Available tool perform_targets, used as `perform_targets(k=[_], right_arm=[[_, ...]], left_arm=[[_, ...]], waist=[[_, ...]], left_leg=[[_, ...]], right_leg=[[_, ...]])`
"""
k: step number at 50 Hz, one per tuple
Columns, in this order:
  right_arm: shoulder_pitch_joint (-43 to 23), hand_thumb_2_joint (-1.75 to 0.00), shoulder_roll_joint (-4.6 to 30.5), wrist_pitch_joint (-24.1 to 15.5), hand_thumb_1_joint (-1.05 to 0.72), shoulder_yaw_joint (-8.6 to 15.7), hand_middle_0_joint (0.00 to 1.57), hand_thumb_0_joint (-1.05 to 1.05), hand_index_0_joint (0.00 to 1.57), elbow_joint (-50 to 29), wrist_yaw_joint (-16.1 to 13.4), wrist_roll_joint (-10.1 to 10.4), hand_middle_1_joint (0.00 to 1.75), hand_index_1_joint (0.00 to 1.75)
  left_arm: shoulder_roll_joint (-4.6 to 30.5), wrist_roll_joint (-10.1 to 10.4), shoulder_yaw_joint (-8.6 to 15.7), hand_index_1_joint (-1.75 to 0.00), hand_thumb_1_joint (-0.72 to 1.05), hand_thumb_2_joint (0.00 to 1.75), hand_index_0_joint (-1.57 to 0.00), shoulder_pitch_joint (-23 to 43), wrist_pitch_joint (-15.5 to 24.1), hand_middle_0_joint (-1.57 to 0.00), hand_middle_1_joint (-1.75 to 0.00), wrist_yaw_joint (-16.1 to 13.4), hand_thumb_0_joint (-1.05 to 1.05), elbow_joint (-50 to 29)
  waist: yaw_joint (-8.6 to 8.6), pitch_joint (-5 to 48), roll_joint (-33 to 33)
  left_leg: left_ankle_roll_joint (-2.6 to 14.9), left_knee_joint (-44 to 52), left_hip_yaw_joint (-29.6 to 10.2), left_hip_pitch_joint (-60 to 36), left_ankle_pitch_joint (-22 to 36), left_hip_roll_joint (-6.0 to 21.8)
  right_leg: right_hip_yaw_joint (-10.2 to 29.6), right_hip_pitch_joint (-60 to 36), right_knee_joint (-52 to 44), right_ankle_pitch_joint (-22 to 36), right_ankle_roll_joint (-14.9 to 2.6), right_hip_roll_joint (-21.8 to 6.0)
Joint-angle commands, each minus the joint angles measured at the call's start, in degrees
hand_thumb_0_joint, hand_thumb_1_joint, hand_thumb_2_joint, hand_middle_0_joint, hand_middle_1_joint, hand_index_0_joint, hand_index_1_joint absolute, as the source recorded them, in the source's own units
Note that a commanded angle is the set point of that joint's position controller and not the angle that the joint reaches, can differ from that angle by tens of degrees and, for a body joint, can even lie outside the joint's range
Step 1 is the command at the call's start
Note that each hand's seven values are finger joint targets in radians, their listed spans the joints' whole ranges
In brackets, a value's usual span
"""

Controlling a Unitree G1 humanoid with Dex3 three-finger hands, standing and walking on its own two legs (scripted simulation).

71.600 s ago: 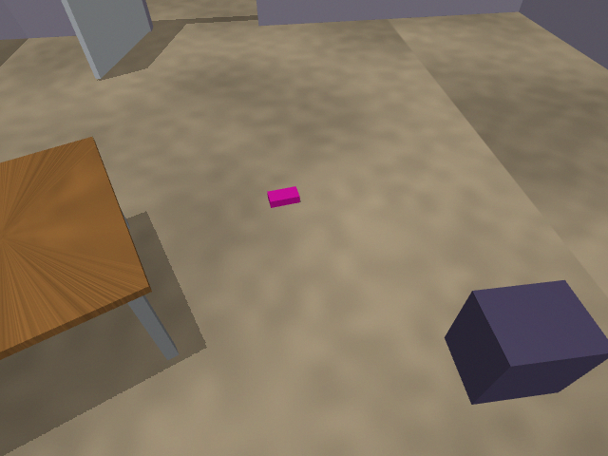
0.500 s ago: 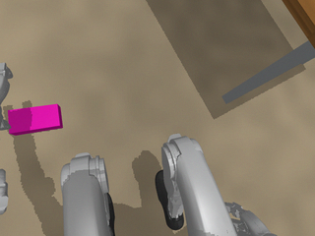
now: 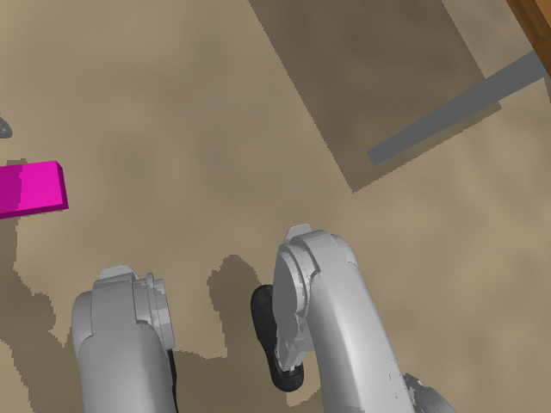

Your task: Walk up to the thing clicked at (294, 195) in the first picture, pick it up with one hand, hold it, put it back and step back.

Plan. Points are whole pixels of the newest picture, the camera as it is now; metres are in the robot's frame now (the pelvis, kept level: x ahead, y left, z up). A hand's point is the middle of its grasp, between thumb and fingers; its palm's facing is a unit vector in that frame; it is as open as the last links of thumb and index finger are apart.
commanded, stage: home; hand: left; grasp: from above
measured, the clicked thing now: (12, 191) +0.48 +0.32 -0.30
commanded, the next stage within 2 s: none
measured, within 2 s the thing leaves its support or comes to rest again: neither
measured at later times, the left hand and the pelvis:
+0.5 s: hand out of the picture +0.37 +0.28 +0.00, palm faces -0.30 -0.64 -0.70, open 8.1 cm; pelvis +0.01 +0.00 +0.12, yaw +4 degrees
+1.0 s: hand out of the picture +0.26 +0.22 +0.21, palm faces +0.16 -0.95 -0.28, open 7.4 cm; pelvis +0.04 -0.01 +0.30, yaw +8 degrees
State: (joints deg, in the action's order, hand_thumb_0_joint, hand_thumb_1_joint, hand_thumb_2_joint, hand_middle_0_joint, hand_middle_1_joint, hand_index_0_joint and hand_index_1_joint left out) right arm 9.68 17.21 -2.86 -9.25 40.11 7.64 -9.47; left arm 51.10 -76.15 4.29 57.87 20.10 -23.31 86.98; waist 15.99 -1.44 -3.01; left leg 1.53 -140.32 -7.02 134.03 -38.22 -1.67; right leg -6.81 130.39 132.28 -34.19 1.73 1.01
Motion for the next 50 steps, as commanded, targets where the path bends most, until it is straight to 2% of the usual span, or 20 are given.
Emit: perform_targets(k=[1,4,7,8,10,14,16,19,20,23,25,27,29,31,32,35,38,40,43,50], right_arm=[[12.08,-0.89,16.94,-1.68,-0.88,6.63,0.20,0.00,0.20,-0.20,-0.46,-0.59,0.30,0.30],[12.38,-0.90,16.64,-2.39,-0.89,8.16,0.20,0.00,0.20,-0.72,0.76,0.04,0.30,0.30],[13.45,-0.90,16.72,-2.65,-0.89,10.42,0.20,0.00,0.20,-1.05,1.97,1.26,0.30,0.30],[14.11,-0.90,16.14,-2.55,-0.89,10.97,0.20,0.00,0.20,-1.23,2.39,1.76,0.30,0.30],[15.12,-0.90,15.42,-2.14,-0.89,12.15,0.20,0.00,0.20,-0.95,3.13,3.14,0.30,0.30],[14.00,-0.90,14.12,-0.53,-0.89,12.89,0.20,0.00,0.20,-2.80,2.94,6.08,0.30,0.30],[13.15,-0.90,13.55,0.11,-0.89,12.90,0.20,0.00,0.20,-4.11,1.86,7.14,0.30,0.30],[11.14,-0.90,12.30,0.18,-0.90,12.78,0.20,0.00,0.20,-5.86,-0.23,8.21,0.30,0.30],[10.51,-0.90,11.37,-0.09,-0.90,12.77,0.20,0.00,0.20,-7.02,-0.72,8.48,0.30,0.30],[7.79,-0.90,10.03,-0.81,-0.90,13.27,0.20,0.00,0.20,-8.85,-2.51,9.34,0.30,0.30],[5.67,-0.90,9.75,-1.01,-0.90,13.64,0.20,0.00,0.20,-9.95,-3.72,9.79,0.30,0.30],[3.49,-0.90,8.90,-1.20,-0.90,13.30,0.20,0.00,0.20,-10.57,-4.65,10.38,0.30,0.30],[2.25,-0.90,8.66,-1.51,-0.90,13.35,0.20,0.00,0.20,-11.23,-5.66,10.84,0.30,0.30],[1.20,-0.90,8.36,-1.87,-0.90,13.29,0.20,0.00,0.20,-12.49,-6.34,11.22,0.30,0.30],[0.44,-0.90,8.38,-2.03,-0.90,13.28,0.20,0.00,0.20,-12.87,-6.83,11.37,0.30,0.30],[-1.44,-0.90,7.81,-2.93,-0.90,12.68,0.20,0.00,0.20,-14.32,-8.47,11.87,0.30,0.30],[-2.17,-0.90,7.17,-3.86,-0.90,12.21,0.20,0.00,0.20,-14.98,-10.11,12.28,0.30,0.30],[-1.90,-0.90,6.09,-4.42,-0.90,11.57,0.20,0.00,0.20,-15.35,-10.91,12.45,0.30,0.30],[-1.24,-0.90,5.09,-5.22,-0.90,10.56,0.20,0.00,0.20,-15.29,-12.23,12.73,0.30,0.30],[1.67,-0.90,3.27,-7.33,-0.90,9.17,0.20,0.00,0.20,-15.88,-15.54,12.55,0.30,0.30]], left_arm=[[17.50,1.73,6.22,-0.73,-0.17,0.98,-0.23,20.92,-1.62,-0.26,-0.71,-6.26,0.00,-15.02],[16.34,5.08,7.93,-0.61,-0.02,0.90,-0.21,17.08,-5.16,-0.23,-0.59,-6.09,0.00,-18.29],[15.06,10.22,9.05,-0.53,0.12,0.87,-0.21,12.28,-8.93,-0.22,-0.52,-3.13,0.00,-22.52],[13.21,12.65,8.63,-0.53,0.17,0.89,-0.21,9.75,-10.18,-0.22,-0.52,-1.53,0.00,-24.19],[8.59,17.61,7.31,-0.52,0.31,0.93,-0.22,4.96,-12.91,-0.23,-0.51,2.37,0.00,-25.47],[-0.18,29.26,4.55,-0.47,0.53,0.95,-0.22,-7.91,-18.10,-0.23,-0.46,11.41,0.00,-37.91],[-4.19,35.37,2.71,-0.47,0.69,1.03,-0.23,-14.70,-20.17,-0.24,-0.47,16.01,0.00,-42.04],[-5.42,43.26,3.68,-0.35,0.89,0.95,-0.21,-18.77,-20.83,-0.21,-0.35,20.91,0.00,-53.00],[-7.81,45.39,1.80,-0.31,0.91,0.92,-0.20,-20.45,-20.51,-0.20,-0.31,22.11,0.00,-56.85],[-8.40,50.66,5.00,-0.30,0.90,0.90,-0.20,-24.84,-19.48,-0.20,-0.30,22.47,0.00,-65.20],[-8.65,52.58,6.67,-0.30,0.90,0.90,-0.20,-26.68,-19.14,-0.20,-0.30,21.63,0.00,-68.80],[-12.30,54.15,4.94,-0.30,0.90,0.90,-0.20,-29.33,-19.48,-0.20,-0.30,20.82,0.00,-69.63],[-13.63,55.29,5.54,-0.30,0.90,0.90,-0.20,-33.63,-20.98,-0.20,-0.30,19.79,0.00,-70.72],[-16.98,58.29,3.93,-0.30,0.90,0.90,-0.20,-37.93,-23.05,-0.20,-0.30,19.67,0.00,-73.56],[-16.89,60.24,4.43,-0.30,0.90,0.90,-0.20,-38.28,-24.24,-0.20,-0.30,19.59,0.00,-76.10],[-19.82,65.96,2.48,-0.30,0.90,0.90,-0.20,-42.49,-27.86,-0.20,-0.30,19.73,0.00,-78.95],[-20.12,69.73,3.16,-0.30,0.90,0.90,-0.20,-45.31,-30.61,-0.20,-0.30,19.36,0.00,-82.76],[-22.61,71.53,1.95,-0.30,0.90,0.90,-0.20,-49.60,-32.35,-0.20,-0.30,19.12,0.00,-83.90],[-24.06,74.12,2.75,-0.30,0.90,0.90,-0.20,-52.70,-34.69,-0.20,-0.30,18.34,0.00,-85.27],[-28.50,78.78,3.21,-0.30,0.90,0.90,-0.20,-64.76,-38.75,-0.20,-0.30,18.23,0.00,-89.28]], waist=[[0.75,46.36,30.88],[-2.08,51.04,36.14],[-5.10,53.88,36.45],[-6.17,56.34,35.65],[-7.18,55.21,32.42],[-7.80,54.35,21.81],[-6.77,48.34,13.05],[-7.40,45.88,6.89],[-7.18,45.33,6.54],[-9.60,46.20,7.05],[-10.95,46.00,10.42],[-10.64,41.62,12.32],[-11.38,40.38,14.01],[-11.29,38.81,12.91],[-11.61,40.16,13.09],[-10.55,37.53,10.02],[-10.83,37.06,10.95],[-10.40,34.42,10.24],[-10.60,31.94,9.84],[-11.57,28.06,9.06]], left_leg=[[-1.46,17.44,1.44,-38.68,11.60,0.49],[-2.43,20.19,0.61,-44.69,15.86,0.90],[-2.46,22.21,1.13,-45.90,17.83,0.87],[-2.08,22.77,1.77,-47.34,19.02,0.97],[-1.70,24.97,2.01,-47.41,19.21,0.89],[-0.24,28.82,2.90,-43.56,18.29,0.42],[1.01,29.83,3.75,-38.62,15.68,0.44],[1.87,31.78,4.39,-35.12,12.00,0.40],[1.91,33.17,4.60,-35.39,11.04,0.41],[1.57,36.99,4.58,-39.29,8.00,0.51],[0.91,40.71,3.54,-44.66,5.34,0.86],[0.55,45.31,2.21,-47.75,1.37,1.40],[0.26,49.33,1.64,-51.45,-0.96,1.56],[0.27,52.94,1.03,-53.87,-2.98,1.57],[0.27,54.57,0.43,-56.47,-3.44,1.57],[0.63,58.62,-0.10,-59.69,-6.14,1.56],[0.36,62.11,-0.01,-65.11,-4.27,1.57],[0.28,64.74,0.23,-67.12,-2.67,1.42],[0.17,68.45,0.43,-71.28,-0.57,1.30],[-0.33,76.55,1.92,-82.25,12.43,1.34]], right_leg=[[-4.39,-15.99,-8.55,9.30,-4.02,0.97],[-4.06,-14.67,-7.81,11.52,-4.51,0.34],[-3.04,-16.22,-9.77,11.96,-4.83,-0.10],[-2.58,-18.92,-11.34,12.38,-4.70,0.21],[-1.70,-21.03,-14.31,11.87,-4.47,0.36],[-0.19,-30.69,-20.00,13.91,-3.95,1.19],[0.68,-35.46,-24.11,14.44,-3.58,1.69],[2.09,-41.68,-28.75,13.00,-3.31,1.51],[2.41,-43.30,-30.24,12.04,-3.19,1.51],[3.46,-45.70,-33.57,8.47,-3.30,1.04],[3.75,-44.34,-35.22,5.37,-3.75,0.73],[3.83,-42.62,-36.94,2.79,-3.78,0.53],[3.87,-44.35,-39.22,1.45,-3.74,0.46],[3.83,-46.66,-42.29,-0.35,-3.64,0.47],[3.92,-48.20,-43.65,-0.39,-3.50,0.45],[4.33,-52.52,-48.90,-2.47,-2.93,0.56],[4.79,-56.10,-52.53,-1.19,-2.96,0.53],[5.01,-59.62,-55.78,-0.39,-2.99,0.54],[5.44,-64.39,-60.45,0.93,-3.04,0.48],[5.25,-77.97,-70.43,10.36,-3.18,0.59]])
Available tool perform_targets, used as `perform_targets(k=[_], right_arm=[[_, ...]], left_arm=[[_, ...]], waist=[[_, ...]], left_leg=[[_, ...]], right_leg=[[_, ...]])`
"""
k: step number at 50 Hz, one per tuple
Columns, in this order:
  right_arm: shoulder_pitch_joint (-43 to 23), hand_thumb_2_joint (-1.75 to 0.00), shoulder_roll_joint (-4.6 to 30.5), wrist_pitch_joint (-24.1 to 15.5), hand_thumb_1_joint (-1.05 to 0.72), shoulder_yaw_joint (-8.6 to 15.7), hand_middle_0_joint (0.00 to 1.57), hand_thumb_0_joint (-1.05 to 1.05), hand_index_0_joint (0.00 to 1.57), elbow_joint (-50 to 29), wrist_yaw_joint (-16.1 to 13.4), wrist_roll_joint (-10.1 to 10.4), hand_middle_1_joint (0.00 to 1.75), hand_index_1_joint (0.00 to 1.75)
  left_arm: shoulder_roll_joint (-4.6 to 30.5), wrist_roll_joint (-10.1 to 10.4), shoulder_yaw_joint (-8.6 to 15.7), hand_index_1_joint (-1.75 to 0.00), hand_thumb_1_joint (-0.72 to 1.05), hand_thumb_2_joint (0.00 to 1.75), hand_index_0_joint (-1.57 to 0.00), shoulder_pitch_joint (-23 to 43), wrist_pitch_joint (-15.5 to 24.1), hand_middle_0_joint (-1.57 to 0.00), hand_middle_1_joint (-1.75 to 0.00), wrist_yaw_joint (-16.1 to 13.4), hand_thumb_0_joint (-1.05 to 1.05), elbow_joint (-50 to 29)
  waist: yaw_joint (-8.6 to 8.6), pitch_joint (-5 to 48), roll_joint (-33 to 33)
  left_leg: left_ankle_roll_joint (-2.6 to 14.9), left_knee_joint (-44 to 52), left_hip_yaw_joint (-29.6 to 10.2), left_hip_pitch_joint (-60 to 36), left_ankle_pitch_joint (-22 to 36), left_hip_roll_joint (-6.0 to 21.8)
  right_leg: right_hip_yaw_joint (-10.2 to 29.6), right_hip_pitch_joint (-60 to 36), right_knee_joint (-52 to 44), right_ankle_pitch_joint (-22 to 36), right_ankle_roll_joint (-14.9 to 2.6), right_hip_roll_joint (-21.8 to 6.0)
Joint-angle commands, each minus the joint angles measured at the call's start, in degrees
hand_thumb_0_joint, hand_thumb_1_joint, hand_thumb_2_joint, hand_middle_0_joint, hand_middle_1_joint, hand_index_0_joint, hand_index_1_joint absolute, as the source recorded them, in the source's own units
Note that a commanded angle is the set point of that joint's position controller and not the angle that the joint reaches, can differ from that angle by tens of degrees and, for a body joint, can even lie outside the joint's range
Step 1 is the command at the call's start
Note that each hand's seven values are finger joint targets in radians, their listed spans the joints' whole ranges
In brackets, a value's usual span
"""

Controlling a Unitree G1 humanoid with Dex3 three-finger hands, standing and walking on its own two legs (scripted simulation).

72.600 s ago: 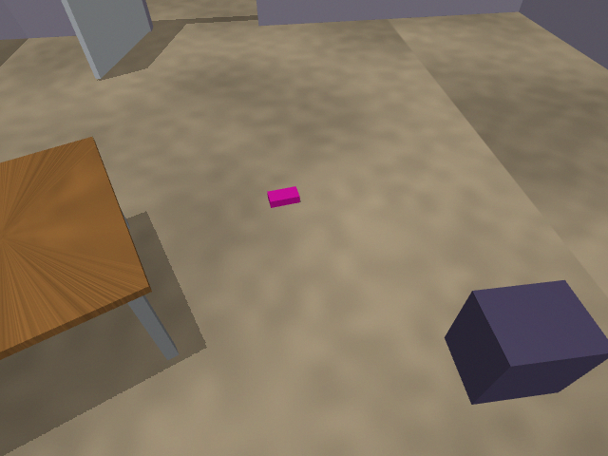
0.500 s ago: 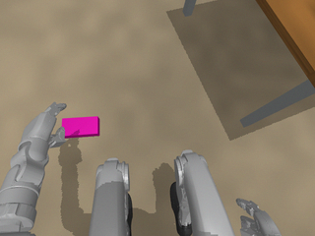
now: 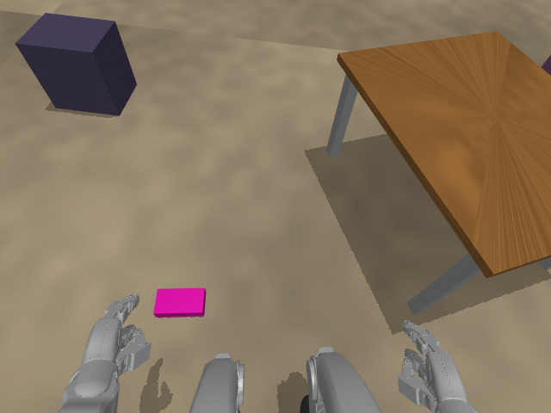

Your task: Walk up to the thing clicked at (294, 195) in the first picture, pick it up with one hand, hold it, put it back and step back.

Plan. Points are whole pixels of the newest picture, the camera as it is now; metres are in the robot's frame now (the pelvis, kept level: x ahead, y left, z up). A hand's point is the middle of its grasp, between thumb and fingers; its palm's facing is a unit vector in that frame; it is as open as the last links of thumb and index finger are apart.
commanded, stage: home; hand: left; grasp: from above
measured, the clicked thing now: (180, 302) +0.48 +0.27 -0.60
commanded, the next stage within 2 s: none
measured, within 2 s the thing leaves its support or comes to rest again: neither
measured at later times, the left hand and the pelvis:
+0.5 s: hand (119, 368) +0.20 +0.18 +0.05, palm faces +0.08 -0.98 -0.20, open 7.4 cm; pelvis +0.05 +0.00 +0.09, yaw +1 degrees
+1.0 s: hand (123, 366) +0.21 +0.18 +0.05, palm faces +0.07 -0.98 -0.20, open 7.4 cm; pelvis +0.05 +0.00 +0.09, yaw +2 degrees
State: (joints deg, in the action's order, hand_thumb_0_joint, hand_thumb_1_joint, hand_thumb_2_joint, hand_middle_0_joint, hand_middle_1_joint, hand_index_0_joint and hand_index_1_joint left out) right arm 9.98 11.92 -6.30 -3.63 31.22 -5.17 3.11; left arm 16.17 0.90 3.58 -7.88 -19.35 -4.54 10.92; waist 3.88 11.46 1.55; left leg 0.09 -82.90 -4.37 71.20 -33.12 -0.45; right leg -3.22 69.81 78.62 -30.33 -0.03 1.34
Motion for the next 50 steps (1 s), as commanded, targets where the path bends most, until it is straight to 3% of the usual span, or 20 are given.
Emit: perform_targets(k=[1,4,12,18,24,31,44,50], right_arm=[[1.46,-0.90,8.53,-4.21,-0.90,3.49,0.20,0.00,0.20,-7.03,-3.10,-0.10,0.30,0.30],[2.77,-0.90,7.94,-4.90,-0.90,3.36,0.20,0.00,0.20,-7.58,-4.06,-0.53,0.30,0.30],[4.72,-0.90,6.91,-7.09,-0.90,3.61,0.20,0.00,0.20,-10.00,-5.82,-1.23,0.30,0.30],[4.75,-0.90,6.91,-8.58,-0.90,3.91,0.20,0.00,0.20,-10.95,-6.43,-1.71,0.30,0.30],[3.98,-0.90,7.57,-10.18,-0.90,4.22,0.20,0.00,0.20,-10.41,-6.58,-2.24,0.30,0.30],[3.18,-0.90,7.56,-11.48,-0.90,4.06,0.20,0.00,0.20,-10.04,-6.17,-2.48,0.30,0.30],[2.89,-0.90,7.55,-11.44,-0.90,4.09,0.20,0.00,0.20,-9.83,-6.16,-2.57,0.30,0.30],[2.78,-0.90,7.79,-11.56,-0.90,4.29,0.20,0.00,0.20,-9.52,-6.15,-2.57,0.30,0.30]], left_arm=[[6.03,2.06,4.14,-0.30,0.90,0.90,-0.20,-0.69,0.27,-0.20,-0.30,-0.51,0.00,-13.35],[4.70,2.76,3.49,-0.30,0.90,0.90,-0.20,-5.36,-0.81,-0.20,-0.30,-0.17,0.00,-16.01],[2.44,2.94,1.92,-0.30,0.90,0.90,-0.20,-17.00,-2.71,-0.20,-0.30,0.38,0.00,-25.98],[1.74,2.80,1.21,-0.30,0.90,0.90,-0.20,-21.27,-3.63,-0.20,-0.30,1.61,0.00,-28.59],[2.19,2.22,1.06,-0.30,0.90,0.90,-0.20,-19.17,-3.86,-0.20,-0.30,2.99,0.00,-27.03],[2.97,1.96,1.71,-0.30,0.90,0.90,-0.20,-17.73,-3.13,-0.20,-0.30,3.42,0.00,-28.67],[2.78,1.93,1.59,-0.30,0.90,0.90,-0.20,-19.27,-2.70,-0.20,-0.30,2.94,0.00,-27.88],[2.74,2.02,1.54,-0.30,0.90,0.90,-0.20,-19.49,-2.45,-0.20,-0.30,3.12,0.00,-27.73]], waist=[[0.41,14.57,4.04],[0.42,12.38,3.93],[-0.88,6.41,3.55],[-0.82,2.88,0.27],[-0.36,-0.97,-0.94],[-1.28,1.01,2.65],[-1.64,2.31,0.36],[-1.81,1.23,1.34]], left_leg=[[0.94,20.39,-1.07,-20.85,8.57,0.26],[0.69,24.10,-0.74,-25.20,12.57,0.27],[0.35,33.00,-0.61,-33.34,15.18,0.45],[1.22,34.37,0.31,-35.17,17.46,0.01],[1.40,35.64,0.87,-35.19,14.65,-0.15],[1.05,36.11,1.07,-36.88,14.99,-0.29],[1.23,35.11,1.09,-36.78,16.62,-0.31],[0.78,36.28,0.54,-36.67,15.39,0.18]], right_leg=[[1.49,-18.61,-17.63,7.34,-1.42,0.29],[1.09,-23.55,-21.52,10.57,-1.25,0.43],[0.19,-32.10,-30.08,12.65,-0.99,0.89],[-0.09,-35.38,-33.58,14.42,-0.71,0.91],[-0.11,-34.59,-34.95,11.65,-0.36,0.60],[0.13,-35.90,-34.58,12.18,-0.48,0.29],[0.24,-37.02,-34.48,14.22,-0.33,0.24],[-0.17,-35.92,-33.92,12.38,-0.47,0.57]])
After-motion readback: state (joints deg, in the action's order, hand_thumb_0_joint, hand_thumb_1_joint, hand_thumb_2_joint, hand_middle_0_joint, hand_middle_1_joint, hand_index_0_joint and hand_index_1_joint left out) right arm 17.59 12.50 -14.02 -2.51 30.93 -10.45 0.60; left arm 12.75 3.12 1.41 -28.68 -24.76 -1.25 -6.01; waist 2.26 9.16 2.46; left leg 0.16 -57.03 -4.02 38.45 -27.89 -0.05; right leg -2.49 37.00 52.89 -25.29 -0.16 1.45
